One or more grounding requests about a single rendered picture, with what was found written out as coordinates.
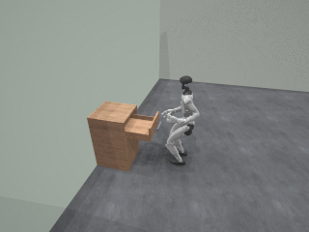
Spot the right robot hand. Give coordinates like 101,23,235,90
161,109,175,118

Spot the left robot hand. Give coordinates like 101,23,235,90
166,113,178,124

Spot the robot head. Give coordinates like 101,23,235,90
180,75,192,96

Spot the robot right forearm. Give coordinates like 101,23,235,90
173,106,182,113

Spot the humanoid robot torso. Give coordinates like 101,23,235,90
181,93,195,129

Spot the robot left upper arm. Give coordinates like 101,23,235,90
183,96,200,118

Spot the robot left forearm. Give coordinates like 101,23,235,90
177,113,199,125

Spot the cabinet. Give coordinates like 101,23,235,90
87,101,140,172

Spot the drawer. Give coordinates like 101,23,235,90
125,111,159,142

